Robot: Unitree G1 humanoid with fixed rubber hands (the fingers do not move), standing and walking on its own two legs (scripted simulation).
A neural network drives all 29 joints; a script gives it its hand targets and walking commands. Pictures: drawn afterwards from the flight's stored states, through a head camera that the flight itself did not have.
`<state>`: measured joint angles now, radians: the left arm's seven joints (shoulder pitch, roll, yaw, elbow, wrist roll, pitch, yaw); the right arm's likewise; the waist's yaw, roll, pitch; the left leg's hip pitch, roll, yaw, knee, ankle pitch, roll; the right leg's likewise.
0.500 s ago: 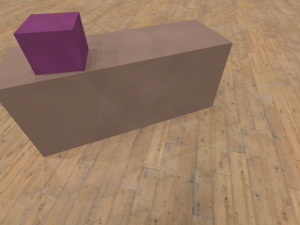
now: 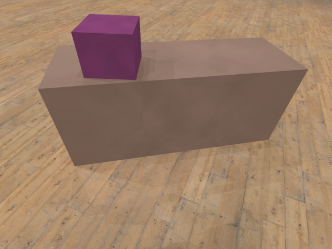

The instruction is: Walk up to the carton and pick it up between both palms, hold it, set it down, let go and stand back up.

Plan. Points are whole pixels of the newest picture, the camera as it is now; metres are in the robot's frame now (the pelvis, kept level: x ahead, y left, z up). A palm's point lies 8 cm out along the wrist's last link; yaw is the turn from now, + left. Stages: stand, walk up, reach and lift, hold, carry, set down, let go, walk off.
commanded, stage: walk up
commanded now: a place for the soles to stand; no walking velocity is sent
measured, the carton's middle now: (112, 46) +1.14 +0.34 +0.01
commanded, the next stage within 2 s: none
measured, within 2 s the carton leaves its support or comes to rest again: neither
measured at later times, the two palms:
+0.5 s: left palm (67, 215) +0.26 +0.29 -0.09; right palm (263, 233) +0.24 -0.25 -0.13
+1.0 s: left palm (69, 167) +0.42 +0.35 -0.11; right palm (221, 143) +0.53 -0.18 -0.08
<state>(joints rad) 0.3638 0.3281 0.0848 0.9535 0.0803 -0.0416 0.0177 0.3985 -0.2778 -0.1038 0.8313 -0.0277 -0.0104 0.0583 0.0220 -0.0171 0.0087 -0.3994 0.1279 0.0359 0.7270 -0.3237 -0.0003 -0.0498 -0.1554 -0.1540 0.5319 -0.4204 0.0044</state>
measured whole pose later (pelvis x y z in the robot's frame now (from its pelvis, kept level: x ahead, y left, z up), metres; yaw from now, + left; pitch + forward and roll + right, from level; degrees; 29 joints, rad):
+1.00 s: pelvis +0.41 +0.08 +0.00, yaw +14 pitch -4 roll +1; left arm 0.39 0.31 0.03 0.64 0.04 -0.01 -0.02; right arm 0.37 -0.26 -0.05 0.69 -0.03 -0.04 -0.01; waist -0.03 -0.08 0.07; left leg -0.29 -0.03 0.02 0.60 -0.24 0.04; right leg -0.45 -0.07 -0.03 1.26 -0.44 -0.01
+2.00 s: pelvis +0.70 +0.10 -0.01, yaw +16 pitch -3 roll +1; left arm 0.31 0.28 0.01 0.60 0.02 0.01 0.01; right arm 0.26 -0.28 -0.02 0.67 -0.01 0.02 -0.01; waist -0.03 -0.04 0.09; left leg -0.35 0.00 0.07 0.66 -0.25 0.02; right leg -0.33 -0.05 0.00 0.69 -0.30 0.02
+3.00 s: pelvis +0.68 +0.20 -0.01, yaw +18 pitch -2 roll +1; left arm 0.41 0.35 0.08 0.65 0.03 0.02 0.04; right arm 0.27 -0.28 -0.03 0.65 -0.03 0.04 0.05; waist 0.03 -0.02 0.07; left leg -0.36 0.04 0.03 0.76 -0.35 -0.03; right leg -0.41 -0.12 0.09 0.89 -0.54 0.00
